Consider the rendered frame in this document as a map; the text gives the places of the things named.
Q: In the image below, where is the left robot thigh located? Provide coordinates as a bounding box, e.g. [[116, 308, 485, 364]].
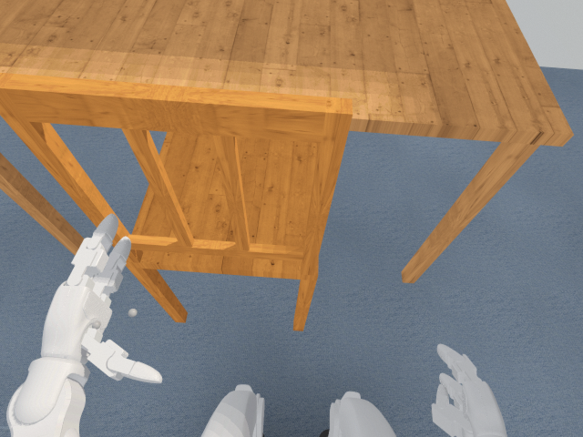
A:
[[201, 391, 264, 437]]

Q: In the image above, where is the table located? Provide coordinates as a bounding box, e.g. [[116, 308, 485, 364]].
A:
[[0, 0, 574, 283]]

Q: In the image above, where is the robot thigh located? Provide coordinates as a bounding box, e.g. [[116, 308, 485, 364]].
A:
[[201, 391, 264, 437], [330, 398, 396, 437]]

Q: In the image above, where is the robot left forearm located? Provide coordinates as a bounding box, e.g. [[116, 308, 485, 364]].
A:
[[6, 357, 90, 437]]

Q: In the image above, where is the robot left hand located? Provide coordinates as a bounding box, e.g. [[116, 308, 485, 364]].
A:
[[41, 214, 162, 383]]

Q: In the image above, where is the robot right hand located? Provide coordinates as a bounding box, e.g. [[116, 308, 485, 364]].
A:
[[432, 344, 507, 437]]

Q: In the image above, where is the chair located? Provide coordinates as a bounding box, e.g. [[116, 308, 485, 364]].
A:
[[0, 73, 353, 331]]

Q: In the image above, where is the right robot thigh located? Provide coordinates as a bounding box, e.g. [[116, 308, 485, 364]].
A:
[[330, 398, 396, 437]]

